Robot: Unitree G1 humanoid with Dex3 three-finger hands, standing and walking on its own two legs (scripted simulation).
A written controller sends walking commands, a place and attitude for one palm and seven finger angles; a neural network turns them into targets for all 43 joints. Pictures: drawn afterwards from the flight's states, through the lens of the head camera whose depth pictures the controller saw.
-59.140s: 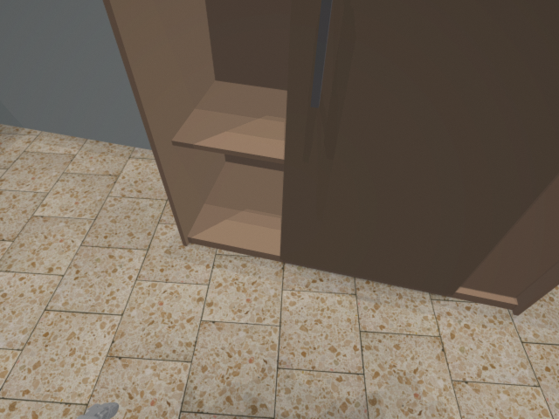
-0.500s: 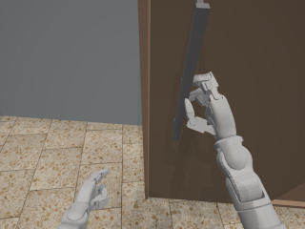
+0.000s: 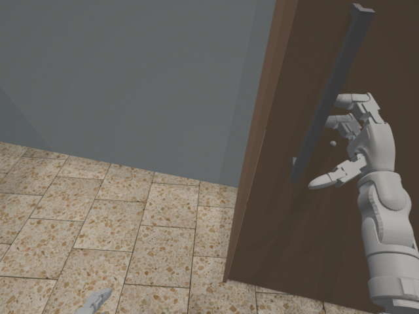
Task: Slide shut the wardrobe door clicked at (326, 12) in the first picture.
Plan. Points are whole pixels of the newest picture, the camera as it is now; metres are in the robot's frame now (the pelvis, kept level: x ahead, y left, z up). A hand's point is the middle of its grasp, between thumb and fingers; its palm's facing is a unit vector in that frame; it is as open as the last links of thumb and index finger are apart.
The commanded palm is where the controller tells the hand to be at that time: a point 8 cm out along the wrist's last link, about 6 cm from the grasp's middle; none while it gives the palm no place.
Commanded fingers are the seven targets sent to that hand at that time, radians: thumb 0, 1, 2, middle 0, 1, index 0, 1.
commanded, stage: loosen the grip on the handle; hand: right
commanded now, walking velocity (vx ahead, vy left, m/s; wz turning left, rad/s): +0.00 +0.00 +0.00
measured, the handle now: (319, 110) +0.42 -0.15 +0.23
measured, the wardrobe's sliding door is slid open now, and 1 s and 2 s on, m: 0.00 0.00 0.00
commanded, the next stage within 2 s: slip the hand off the handle in 0.02 s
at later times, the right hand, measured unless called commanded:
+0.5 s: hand (337, 138) +0.37 -0.18 +0.21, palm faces -0.16 +0.98 -0.09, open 14.7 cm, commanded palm +0.34 -0.26 +0.21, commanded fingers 0.00 0.55 -0.20 0.25 1.15 0.25 1.15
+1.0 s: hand (372, 165) +0.31 -0.21 +0.21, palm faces -0.13 +0.99 -0.09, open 14.7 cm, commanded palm +0.28 -0.27 +0.21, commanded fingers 0.00 0.55 -0.20 0.25 1.15 0.25 1.15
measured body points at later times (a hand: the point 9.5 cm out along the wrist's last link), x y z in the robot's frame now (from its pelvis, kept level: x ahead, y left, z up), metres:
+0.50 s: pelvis +0.06 -0.03 +0.01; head +0.03 -0.01 +0.46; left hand +0.25 +0.19 -0.06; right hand +0.37 -0.23 +0.22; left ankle +0.04 +0.04 -0.72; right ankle +0.09 -0.11 -0.72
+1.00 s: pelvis +0.06 -0.05 +0.01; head +0.02 -0.04 +0.46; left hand +0.25 +0.16 -0.05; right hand +0.31 -0.27 +0.22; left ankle +0.04 +0.04 -0.72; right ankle +0.09 -0.12 -0.72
